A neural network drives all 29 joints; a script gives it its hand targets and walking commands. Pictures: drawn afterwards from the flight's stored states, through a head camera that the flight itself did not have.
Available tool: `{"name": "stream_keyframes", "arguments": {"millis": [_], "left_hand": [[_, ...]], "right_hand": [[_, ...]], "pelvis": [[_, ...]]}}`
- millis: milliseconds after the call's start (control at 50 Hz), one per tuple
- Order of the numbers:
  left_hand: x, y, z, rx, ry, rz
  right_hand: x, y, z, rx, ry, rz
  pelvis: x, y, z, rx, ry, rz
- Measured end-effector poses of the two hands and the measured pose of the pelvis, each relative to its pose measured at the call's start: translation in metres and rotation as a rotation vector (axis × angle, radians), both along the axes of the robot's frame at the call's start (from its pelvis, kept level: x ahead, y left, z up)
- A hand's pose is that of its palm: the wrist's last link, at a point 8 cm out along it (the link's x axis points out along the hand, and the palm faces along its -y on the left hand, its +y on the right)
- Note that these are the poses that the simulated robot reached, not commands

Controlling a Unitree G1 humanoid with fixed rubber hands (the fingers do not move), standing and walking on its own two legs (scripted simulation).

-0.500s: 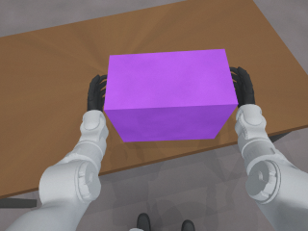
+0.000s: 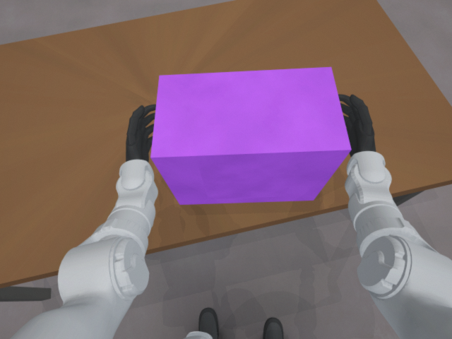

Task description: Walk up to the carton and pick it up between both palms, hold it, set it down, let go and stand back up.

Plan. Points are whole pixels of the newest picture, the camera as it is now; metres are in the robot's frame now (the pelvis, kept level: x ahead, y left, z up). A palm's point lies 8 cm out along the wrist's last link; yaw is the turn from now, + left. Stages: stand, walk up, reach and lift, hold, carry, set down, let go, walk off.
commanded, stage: set down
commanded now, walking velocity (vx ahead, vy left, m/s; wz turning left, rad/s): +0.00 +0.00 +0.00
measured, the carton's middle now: (245, 145) +0.48 +0.01 -0.04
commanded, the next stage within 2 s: none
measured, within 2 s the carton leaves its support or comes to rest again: neither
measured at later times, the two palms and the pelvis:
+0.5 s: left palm (140, 152) +0.43 +0.20 +0.00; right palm (358, 143) +0.45 -0.19 +0.01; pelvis +0.01 +0.00 +0.00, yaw +0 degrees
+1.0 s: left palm (138, 148) +0.44 +0.20 +0.00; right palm (359, 134) +0.47 -0.19 +0.01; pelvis +0.00 +0.00 -0.02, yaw -2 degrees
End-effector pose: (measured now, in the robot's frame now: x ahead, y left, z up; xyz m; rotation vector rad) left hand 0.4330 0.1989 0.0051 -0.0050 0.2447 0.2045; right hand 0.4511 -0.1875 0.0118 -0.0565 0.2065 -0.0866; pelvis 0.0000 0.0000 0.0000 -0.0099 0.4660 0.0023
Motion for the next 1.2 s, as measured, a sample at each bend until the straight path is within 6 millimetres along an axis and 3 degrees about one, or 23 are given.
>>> {"name": "stream_keyframes", "arguments": {"millis": [800,1020,1200], "left_hand": [[0.004,0.000,-0.002,0.026,0.029,-0.002],[0.011,0.005,-0.002,0.070,0.104,-0.018],[0.001,0.034,-0.011,0.103,0.093,0.007]], "right_hand": [[0.003,0.000,0.000,-0.013,0.031,0.019],[0.019,-0.004,0.002,-0.013,0.105,0.026],[0.016,-0.036,-0.010,-0.044,0.105,-0.021]], "pelvis": [[0.006,-0.005,0.000,0.002,-0.012,-0.006],[-0.003,-0.001,-0.026,-0.013,0.098,-0.026],[-0.020,-0.001,-0.042,-0.015,0.137,-0.020]]}}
